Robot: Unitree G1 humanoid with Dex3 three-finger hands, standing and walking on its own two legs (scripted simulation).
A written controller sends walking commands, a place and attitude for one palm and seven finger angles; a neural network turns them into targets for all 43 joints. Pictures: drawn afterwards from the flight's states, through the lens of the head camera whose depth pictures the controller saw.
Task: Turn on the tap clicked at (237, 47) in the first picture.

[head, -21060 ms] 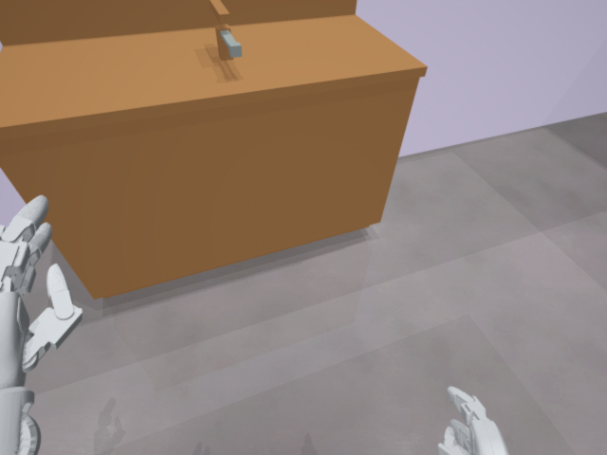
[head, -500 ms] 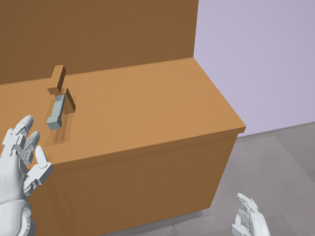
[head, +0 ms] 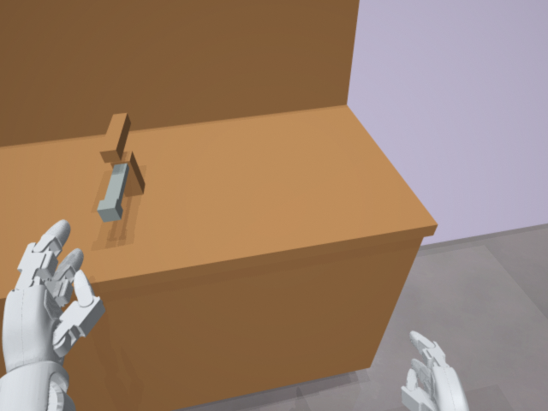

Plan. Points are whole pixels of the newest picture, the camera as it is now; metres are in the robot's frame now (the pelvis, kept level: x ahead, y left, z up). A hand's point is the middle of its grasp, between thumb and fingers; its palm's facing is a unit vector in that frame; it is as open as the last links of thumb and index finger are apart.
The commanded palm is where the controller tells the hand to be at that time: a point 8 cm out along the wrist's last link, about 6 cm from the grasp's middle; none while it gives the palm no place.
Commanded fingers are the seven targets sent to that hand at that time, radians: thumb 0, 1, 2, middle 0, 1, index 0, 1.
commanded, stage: turn the palm inward beside the body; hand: left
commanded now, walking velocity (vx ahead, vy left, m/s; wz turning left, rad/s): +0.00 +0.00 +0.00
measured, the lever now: (110, 210) +0.37 +0.33 +0.11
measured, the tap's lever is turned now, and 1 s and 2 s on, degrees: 0 0 0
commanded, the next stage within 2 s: reach beside the lever's end, fingers flat in 0.54 s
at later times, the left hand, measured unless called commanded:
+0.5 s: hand (100, 299) +0.19 +0.23 +0.15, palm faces +0.51 -0.85 -0.12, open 7.4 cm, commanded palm +0.13 +0.27 +0.16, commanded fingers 0.00 0.90 0.90 -0.20 -0.30 -0.20 -0.30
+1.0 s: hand (96, 286) +0.21 +0.25 +0.14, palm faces +0.53 -0.84 -0.11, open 7.4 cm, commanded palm +0.16 +0.30 +0.15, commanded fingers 0.00 0.90 0.90 -0.20 -0.30 -0.20 -0.30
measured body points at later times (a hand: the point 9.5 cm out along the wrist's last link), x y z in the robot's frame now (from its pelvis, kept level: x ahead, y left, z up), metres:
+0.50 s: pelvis +0.00 +0.00 +0.00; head -0.02 -0.03 +0.45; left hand +0.16 +0.27 +0.16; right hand +0.21 -0.21 -0.07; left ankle -0.01 +0.12 -0.72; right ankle +0.03 -0.07 -0.72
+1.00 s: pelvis +0.00 +0.00 +0.00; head -0.01 -0.03 +0.45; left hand +0.17 +0.29 +0.15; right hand +0.21 -0.22 -0.07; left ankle -0.01 +0.12 -0.72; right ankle +0.03 -0.07 -0.72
